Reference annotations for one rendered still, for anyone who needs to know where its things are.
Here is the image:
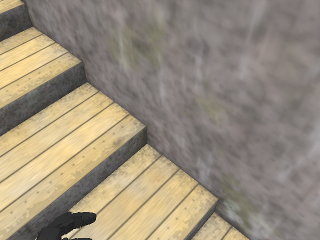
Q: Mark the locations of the stairs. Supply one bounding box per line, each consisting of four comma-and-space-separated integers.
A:
0, 4, 249, 240

